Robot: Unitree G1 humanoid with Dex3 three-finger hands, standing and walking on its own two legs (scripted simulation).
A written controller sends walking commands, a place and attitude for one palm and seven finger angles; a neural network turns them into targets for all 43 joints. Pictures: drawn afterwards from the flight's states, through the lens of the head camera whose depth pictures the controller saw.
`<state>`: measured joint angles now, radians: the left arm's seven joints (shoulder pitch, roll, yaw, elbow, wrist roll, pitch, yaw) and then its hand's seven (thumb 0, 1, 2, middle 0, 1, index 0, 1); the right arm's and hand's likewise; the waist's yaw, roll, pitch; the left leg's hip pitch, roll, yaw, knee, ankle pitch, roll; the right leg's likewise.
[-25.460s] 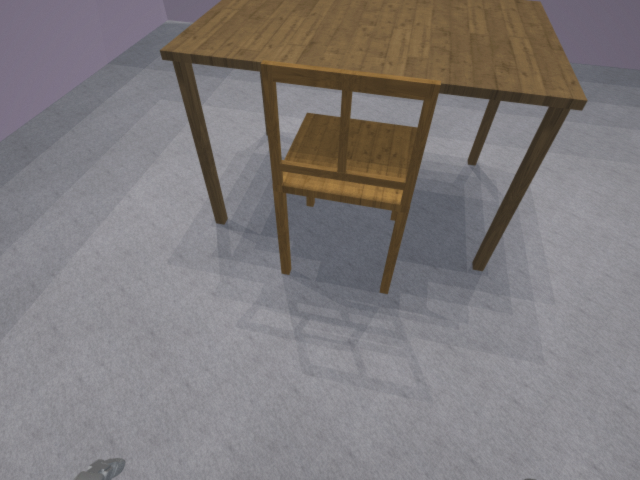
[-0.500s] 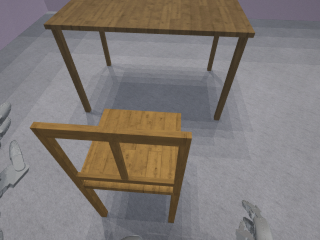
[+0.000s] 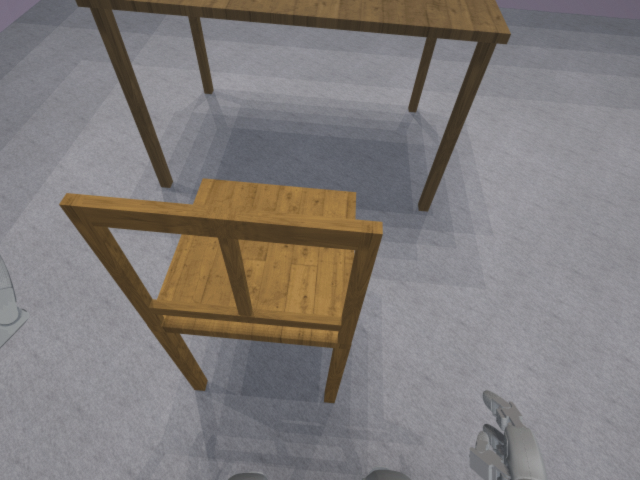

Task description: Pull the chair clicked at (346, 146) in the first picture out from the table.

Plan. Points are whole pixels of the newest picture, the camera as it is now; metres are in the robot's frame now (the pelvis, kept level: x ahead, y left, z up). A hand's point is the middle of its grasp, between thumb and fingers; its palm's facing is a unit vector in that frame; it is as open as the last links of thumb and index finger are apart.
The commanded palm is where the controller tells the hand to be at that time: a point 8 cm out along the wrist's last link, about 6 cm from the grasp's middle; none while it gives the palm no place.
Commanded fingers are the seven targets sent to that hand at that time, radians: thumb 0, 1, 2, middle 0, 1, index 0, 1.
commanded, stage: stop stepping back and stand still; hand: left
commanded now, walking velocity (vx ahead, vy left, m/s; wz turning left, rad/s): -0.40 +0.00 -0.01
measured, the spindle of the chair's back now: (237, 278) +0.42 +0.16 -0.09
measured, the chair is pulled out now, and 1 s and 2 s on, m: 0.62 0.62 0.62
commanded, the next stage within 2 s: let the arm hang, fingers relaxed in 1.32 s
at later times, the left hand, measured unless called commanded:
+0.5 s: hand out of the picture +0.13 +0.25 +0.17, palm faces +0.40 -0.78 -0.47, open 7.4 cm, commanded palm +0.07 +0.29 +0.19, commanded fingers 0.00 0.90 0.90 -0.20 -0.30 -0.20 -0.30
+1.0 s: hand out of the picture +0.15 +0.25 +0.17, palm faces +0.39 -0.80 -0.46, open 7.4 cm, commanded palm +0.09 +0.29 +0.19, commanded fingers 0.00 0.90 0.90 -0.20 -0.30 -0.20 -0.30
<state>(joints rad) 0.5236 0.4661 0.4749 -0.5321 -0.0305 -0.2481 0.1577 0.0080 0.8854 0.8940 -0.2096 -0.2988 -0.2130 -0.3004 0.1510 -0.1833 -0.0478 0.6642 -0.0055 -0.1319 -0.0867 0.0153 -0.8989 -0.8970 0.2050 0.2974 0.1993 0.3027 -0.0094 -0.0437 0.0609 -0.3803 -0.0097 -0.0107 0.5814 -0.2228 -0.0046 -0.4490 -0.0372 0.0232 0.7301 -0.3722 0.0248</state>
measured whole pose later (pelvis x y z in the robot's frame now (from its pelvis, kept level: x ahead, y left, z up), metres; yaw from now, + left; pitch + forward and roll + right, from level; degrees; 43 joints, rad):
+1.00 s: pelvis -0.06 +0.00 +0.02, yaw -2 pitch -1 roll -1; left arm 0.56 0.40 0.39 -0.47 -0.03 -0.19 0.16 0.01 0.89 0.89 -0.21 -0.30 -0.21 -0.30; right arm 0.22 -0.19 0.00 0.65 0.01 -0.16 -0.09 0.02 -0.90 -0.90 0.21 0.30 0.20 0.30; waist -0.01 0.00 0.02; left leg -0.22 0.01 -0.02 0.45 -0.22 0.00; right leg -0.21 -0.02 -0.02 0.38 -0.16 0.02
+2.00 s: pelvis -0.06 -0.02 +0.01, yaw +0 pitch -1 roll +0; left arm 0.36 0.20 0.00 1.08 0.01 0.03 0.02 -0.01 0.94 0.89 -0.20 -0.30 -0.20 -0.30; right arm 0.40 -0.15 0.00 1.08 -0.02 0.01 -0.03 0.01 -0.90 -0.90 0.20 0.30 0.20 0.30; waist 0.00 0.03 0.07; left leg -0.24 0.01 -0.05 0.48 -0.22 -0.01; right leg -0.24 -0.02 -0.05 0.47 -0.21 0.00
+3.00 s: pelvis -0.06 -0.04 +0.01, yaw +0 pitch -1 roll +0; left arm 0.29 0.13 0.00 1.07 0.01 0.01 0.03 0.00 0.91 0.89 -0.19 -0.30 -0.20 -0.30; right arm 0.34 -0.10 0.00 1.08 -0.01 -0.01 -0.04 0.00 -0.90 -0.90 0.20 0.30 0.20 0.30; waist 0.00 0.02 0.07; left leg -0.22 0.02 -0.07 0.46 -0.22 -0.04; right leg -0.23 -0.01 -0.06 0.48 -0.22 -0.02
